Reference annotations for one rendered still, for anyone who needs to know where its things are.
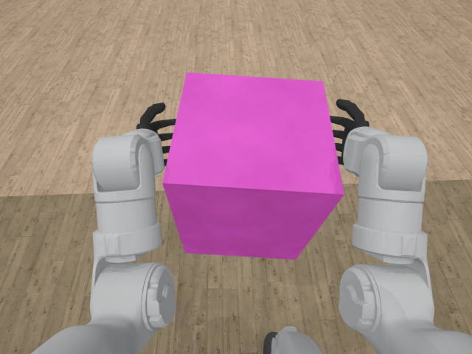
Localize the right robot upper arm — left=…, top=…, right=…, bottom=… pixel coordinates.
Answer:
left=339, top=264, right=472, bottom=354

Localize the robot right thigh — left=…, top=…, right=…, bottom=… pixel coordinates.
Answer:
left=271, top=331, right=324, bottom=354

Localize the robot left forearm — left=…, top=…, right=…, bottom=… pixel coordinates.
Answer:
left=90, top=128, right=165, bottom=312

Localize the right robot foot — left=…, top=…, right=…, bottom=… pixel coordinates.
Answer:
left=263, top=332, right=278, bottom=354

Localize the left robot upper arm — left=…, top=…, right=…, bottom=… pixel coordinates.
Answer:
left=31, top=263, right=176, bottom=354

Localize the robot right forearm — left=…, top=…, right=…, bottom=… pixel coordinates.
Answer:
left=343, top=127, right=434, bottom=309

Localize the carton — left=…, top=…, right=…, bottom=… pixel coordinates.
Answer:
left=162, top=72, right=344, bottom=260

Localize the left robot hand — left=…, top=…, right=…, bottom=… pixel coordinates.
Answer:
left=136, top=103, right=176, bottom=166

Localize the right robot hand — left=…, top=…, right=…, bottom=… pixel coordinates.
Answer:
left=330, top=99, right=369, bottom=165

